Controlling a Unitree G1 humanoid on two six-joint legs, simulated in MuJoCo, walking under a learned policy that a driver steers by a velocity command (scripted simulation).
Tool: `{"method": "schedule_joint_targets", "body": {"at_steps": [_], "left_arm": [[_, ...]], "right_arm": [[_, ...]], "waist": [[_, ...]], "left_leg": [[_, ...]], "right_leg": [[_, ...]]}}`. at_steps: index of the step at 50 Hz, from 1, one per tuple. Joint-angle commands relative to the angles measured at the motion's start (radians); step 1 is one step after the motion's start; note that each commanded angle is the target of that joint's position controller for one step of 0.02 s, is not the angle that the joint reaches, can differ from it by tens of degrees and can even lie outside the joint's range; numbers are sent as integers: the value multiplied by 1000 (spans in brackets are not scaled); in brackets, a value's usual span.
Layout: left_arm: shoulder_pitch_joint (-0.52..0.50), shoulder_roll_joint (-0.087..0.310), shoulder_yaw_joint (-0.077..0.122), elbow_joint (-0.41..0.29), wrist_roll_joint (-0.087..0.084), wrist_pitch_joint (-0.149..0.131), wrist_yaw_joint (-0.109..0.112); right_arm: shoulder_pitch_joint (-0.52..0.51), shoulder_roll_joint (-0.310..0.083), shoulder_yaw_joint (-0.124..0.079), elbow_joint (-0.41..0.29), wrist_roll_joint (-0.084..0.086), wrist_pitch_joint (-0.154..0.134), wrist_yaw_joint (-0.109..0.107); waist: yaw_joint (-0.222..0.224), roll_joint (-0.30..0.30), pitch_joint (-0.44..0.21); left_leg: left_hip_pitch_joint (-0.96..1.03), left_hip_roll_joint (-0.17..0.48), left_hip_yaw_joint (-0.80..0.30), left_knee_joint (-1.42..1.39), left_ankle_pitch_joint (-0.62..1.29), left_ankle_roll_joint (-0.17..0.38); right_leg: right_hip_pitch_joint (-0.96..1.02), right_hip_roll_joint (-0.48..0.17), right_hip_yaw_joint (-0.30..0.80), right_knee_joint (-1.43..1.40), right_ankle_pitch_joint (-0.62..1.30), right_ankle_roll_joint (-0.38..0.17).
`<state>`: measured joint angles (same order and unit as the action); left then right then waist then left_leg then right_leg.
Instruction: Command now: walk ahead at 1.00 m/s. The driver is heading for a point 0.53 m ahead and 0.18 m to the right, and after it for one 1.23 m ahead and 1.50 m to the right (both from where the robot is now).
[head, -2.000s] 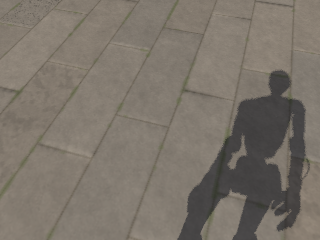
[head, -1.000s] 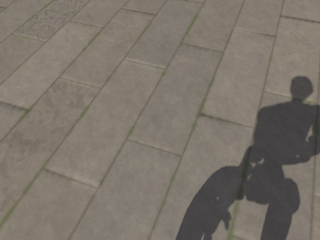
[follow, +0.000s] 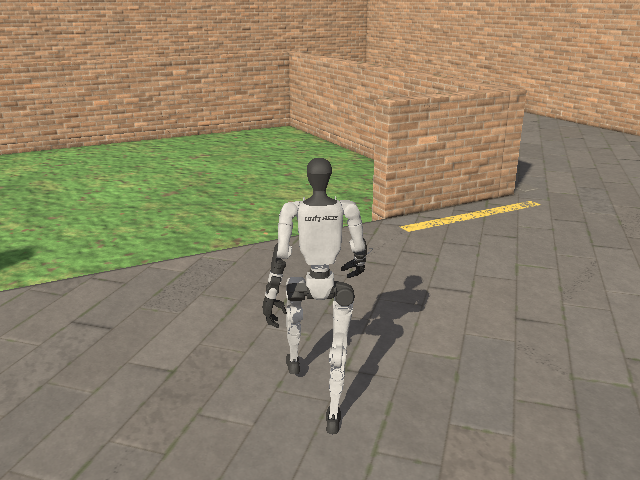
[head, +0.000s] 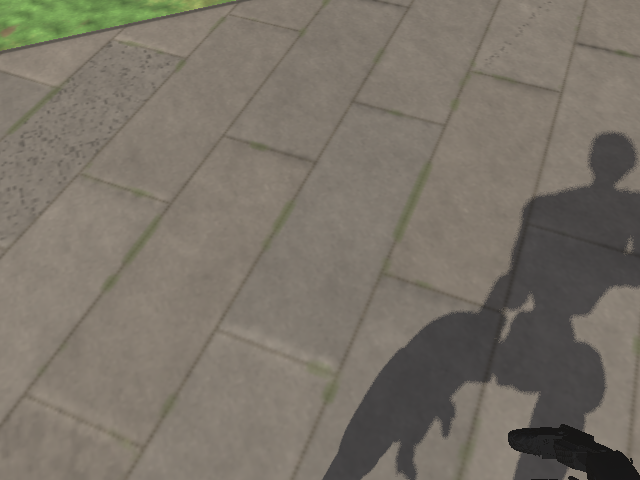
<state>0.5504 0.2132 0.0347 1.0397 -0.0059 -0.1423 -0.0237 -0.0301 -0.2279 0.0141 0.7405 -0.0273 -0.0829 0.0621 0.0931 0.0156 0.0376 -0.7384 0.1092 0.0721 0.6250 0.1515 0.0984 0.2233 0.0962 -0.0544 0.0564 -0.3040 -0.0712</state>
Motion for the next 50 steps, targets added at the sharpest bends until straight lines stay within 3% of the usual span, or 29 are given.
{"method": "schedule_joint_targets", "body": {"at_steps": [1,2,4,5,6,7,8,9,12,14,16,17,19,22,25,26,27,28,29,30,32,34,37,39,44,47,48,49,50], "left_arm": [[-5,192,26,-44,9,-7,16],[-9,214,29,-41,22,4,26],[-65,250,37,-43,39,34,45],[-84,197,28,-69,45,35,44],[92,-14,-16,-103,-9,33,20],[1,119,7,-108,-27,24,32],[-151,146,18,-144,-26,25,34],[-182,128,13,-150,-16,28,27],[-171,54,9,-157,22,82,-4],[-240,30,7,-200,26,106,-18],[-349,25,1,-250,23,113,-29],[-374,32,2,-249,12,116,-30],[-458,31,-9,-299,12,109,-40],[-522,44,-17,-323,35,93,-52],[-222,117,13,-234,46,93,-48],[-17,169,41,-178,46,94,-30],[22,277,98,-198,-52,94,-17],[-80,335,86,-206,-17,87,-4],[-151,355,83,-283,64,68,-11],[-221,327,98,-338,48,74,-18],[-383,227,72,-378,-18,68,-20],[-428,212,69,-418,-14,72,-8],[-380,221,81,-417,-15,98,32],[-352,233,91,-421,-27,139,63],[-339,206,94,-463,-31,186,89],[-403,181,85,-514,-18,181,80],[-421,154,74,-531,-18,180,71],[-338,70,48,-532,-2,179,65],[-217,148,62,-546,-18,170,44]], "right_arm": [[-51,-92,-20,-59,-3,-11,-12],[11,-114,-29,-47,-6,-11,-21],[370,-183,-67,53,-5,-8,-53],[547,-254,-93,94,-24,-4,-74],[536,-333,-116,90,-67,-12,-70],[512,-251,-114,89,-34,-7,-50],[407,-188,-100,96,-31,-19,-49],[356,-138,-92,102,-29,-28,-43],[371,-55,-68,157,-5,-46,-46],[384,-63,-70,177,19,-58,-43],[387,-57,-68,183,17,-66,-41],[384,-46,-65,186,11,-65,-40],[427,-70,-63,194,13,-75,-42],[451,-112,-60,194,22,-68,-80],[403,-226,-87,154,36,-49,-120],[347,-241,-96,135,33,-38,-117],[248,-279,-109,91,72,-29,-115],[243,-73,-58,21,2,-51,-94],[428,-64,-47,-31,34,-75,-78],[381,-137,-60,-49,40,-85,-74],[319,-164,-83,-54,39,-64,-83],[320,-188,-101,-68,24,-20,-94],[197,-117,-89,-139,-1,-2,-113],[136,-87,-79,-164,8,8,-118],[-9,-120,-85,-205,28,9,-100],[49,-162,-106,-181,26,-11,-89],[115,-163,-109,-161,20,-17,-89],[138,-195,-114,-170,3,-8,-98],[186,-204,-115,-173,-27,6,-99]], "waist": [[-67,-88,55],[-109,-128,-5],[-295,-151,-186],[-349,-106,-290],[-181,237,-446],[-226,93,-461],[-198,37,-225],[-167,-21,-131],[-81,30,-26],[-63,46,26],[-67,47,75],[-73,36,76],[-75,48,109],[-65,-1,135],[76,72,-65],[168,81,-161],[217,45,-165],[60,-281,-144],[-49,-233,-426],[-29,-40,-456],[-146,183,-156],[-183,149,-80],[-152,61,-108],[-122,-11,-189],[-65,-140,-190],[-104,-185,-171],[-131,-132,-205],[-82,67,-279],[-21,271,-377]], "left_leg": [[252,-124,93,-82,-25,35],[317,-158,86,-81,-109,48],[689,-157,13,-113,-219,75],[937,2,-148,-53,-433,87],[1282,351,-680,-129,-649,207],[1215,326,-847,-315,-820,174],[1008,272,-635,-364,-742,121],[851,244,-508,-397,-592,95],[622,160,-226,-457,-406,15],[591,142,-95,-485,-291,-29],[548,85,47,-517,-136,-70],[557,18,126,-515,-32,-103],[581,42,182,-504,221,-110],[656,37,244,-426,582,-124],[658,102,222,-14,890,-135],[593,121,189,247,801,-136],[450,-38,156,652,204,-183],[161,-191,59,1013,-788,-170],[31,-207,-202,1156,-796,-168],[20,-174,-266,1099,-742,-137],[-5,-103,-231,917,-648,-133],[102,-64,-221,768,-604,-173],[184,-101,-169,458,-485,-204],[204,-157,-165,280,-355,-211],[223,-210,-213,-4,-226,-194],[349,-174,-252,-198,-160,-156],[522,-97,-267,-291,-19,-112],[769,135,-457,-225,250,0],[881,362,-751,-230,318,195]], "right_leg": [[-124,-245,24,52,1097,-66],[-68,-265,21,170,1252,-60],[-146,-272,39,617,1222,-57],[-358,-225,44,937,899,-67],[-799,-60,74,1382,-153,-37],[-896,-78,154,1442,-105,-73],[-941,-135,142,1379,38,-73],[-904,-170,138,1316,89,-73],[-818,-226,132,1263,110,-57],[-892,-251,108,1239,144,-44],[-924,-240,51,1157,248,-37],[-923,-202,16,1121,306,-45],[-921,-193,-49,979,393,-59],[-814,-96,-176,692,457,-77],[-419,25,-181,613,428,-106],[-219,21,-107,606,417,-144],[-65,-118,81,456,599,-190],[20,-184,272,531,1119,-178],[199,-395,691,480,1118,-414],[143,-404,769,357,792,-443],[-223,-303,653,240,482,-350],[-475,-236,544,223,633,-308],[-593,-85,383,310,835,-233],[-541,-40,371,376,821,-159],[-462,-37,501,441,509,-52],[-444,-45,587,542,360,-44],[-514,-6,545,675,167,-18],[-701,98,398,925,-299,28],[-856,111,314,1115,-463,78]]}}
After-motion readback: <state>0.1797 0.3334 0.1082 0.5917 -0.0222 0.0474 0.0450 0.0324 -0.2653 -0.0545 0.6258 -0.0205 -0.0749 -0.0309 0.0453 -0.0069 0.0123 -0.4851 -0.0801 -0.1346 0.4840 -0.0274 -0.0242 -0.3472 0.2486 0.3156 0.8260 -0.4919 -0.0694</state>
